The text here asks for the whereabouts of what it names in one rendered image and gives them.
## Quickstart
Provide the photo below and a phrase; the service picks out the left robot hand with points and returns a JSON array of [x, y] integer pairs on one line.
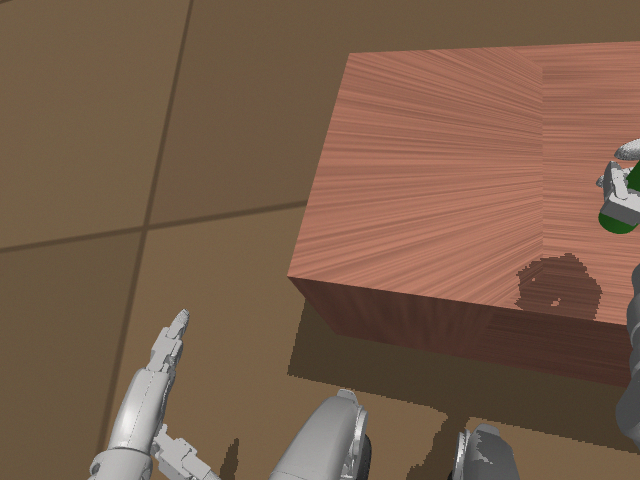
[[138, 424]]

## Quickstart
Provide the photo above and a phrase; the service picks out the left robot arm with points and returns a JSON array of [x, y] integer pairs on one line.
[[121, 464]]

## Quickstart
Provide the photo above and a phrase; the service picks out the left robot foot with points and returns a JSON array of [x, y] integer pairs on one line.
[[365, 461]]

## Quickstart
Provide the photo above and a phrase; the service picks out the right robot arm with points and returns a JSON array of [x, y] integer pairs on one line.
[[628, 407]]

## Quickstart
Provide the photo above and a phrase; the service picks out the can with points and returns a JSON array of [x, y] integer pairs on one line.
[[614, 225]]

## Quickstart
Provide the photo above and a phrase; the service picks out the right robot hand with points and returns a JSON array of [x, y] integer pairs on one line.
[[619, 202]]

